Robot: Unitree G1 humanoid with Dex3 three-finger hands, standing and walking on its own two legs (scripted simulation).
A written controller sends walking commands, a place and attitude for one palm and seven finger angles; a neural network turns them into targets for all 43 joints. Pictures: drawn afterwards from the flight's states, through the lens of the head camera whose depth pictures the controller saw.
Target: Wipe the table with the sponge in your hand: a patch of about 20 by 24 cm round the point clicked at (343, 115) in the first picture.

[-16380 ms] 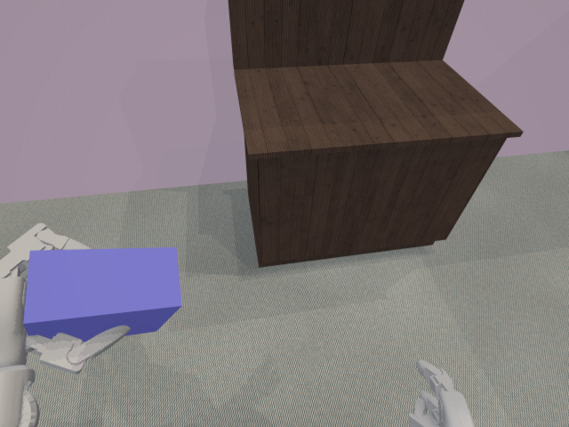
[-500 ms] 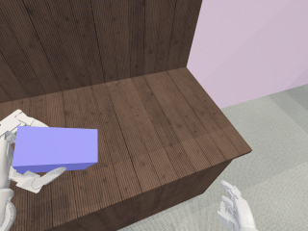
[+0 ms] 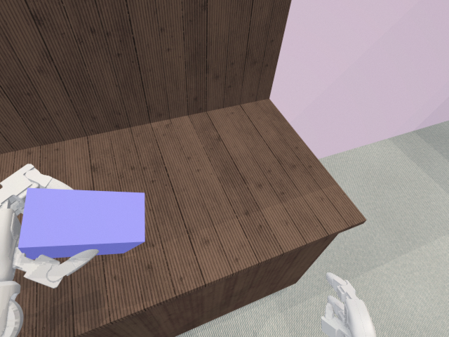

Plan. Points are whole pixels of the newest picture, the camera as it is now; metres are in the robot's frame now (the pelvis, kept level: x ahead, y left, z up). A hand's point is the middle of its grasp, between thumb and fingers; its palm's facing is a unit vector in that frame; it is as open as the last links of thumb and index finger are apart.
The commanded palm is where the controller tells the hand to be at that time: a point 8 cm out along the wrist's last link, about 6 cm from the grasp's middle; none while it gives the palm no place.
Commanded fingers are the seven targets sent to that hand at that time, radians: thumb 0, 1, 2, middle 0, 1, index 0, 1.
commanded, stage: look again from close up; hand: left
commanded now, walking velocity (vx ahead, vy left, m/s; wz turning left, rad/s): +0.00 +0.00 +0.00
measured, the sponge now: (102, 226) +0.24 +0.20 +0.12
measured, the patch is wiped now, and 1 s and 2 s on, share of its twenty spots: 0.00 0.00 0.00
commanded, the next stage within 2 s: turn the palm down, sponge in hand in 0.02 s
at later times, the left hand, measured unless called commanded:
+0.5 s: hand (70, 255) +0.19 +0.23 +0.12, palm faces +0.27 -0.74 -0.62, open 10.2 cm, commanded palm +0.16 +0.27 +0.17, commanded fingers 0.00 0.10 1.30 -1.20 -1.60 -1.20 -1.60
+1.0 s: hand (86, 236) +0.21 +0.21 +0.13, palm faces +0.27 -0.47 -0.84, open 10.2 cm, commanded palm +0.18 +0.24 +0.16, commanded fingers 0.00 0.10 1.30 -1.20 -1.60 -1.20 -1.60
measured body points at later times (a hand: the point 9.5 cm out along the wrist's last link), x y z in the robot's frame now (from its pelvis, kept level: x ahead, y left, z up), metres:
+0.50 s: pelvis -0.02 -0.02 -0.02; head -0.02 -0.03 +0.43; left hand +0.17 +0.26 +0.16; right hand +0.18 -0.24 -0.09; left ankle +0.01 +0.08 -0.75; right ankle +0.01 -0.11 -0.74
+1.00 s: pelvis -0.01 -0.07 -0.02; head +0.00 -0.10 +0.42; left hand +0.19 +0.23 +0.18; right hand +0.18 -0.31 -0.12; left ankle +0.01 +0.08 -0.74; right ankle +0.01 -0.11 -0.75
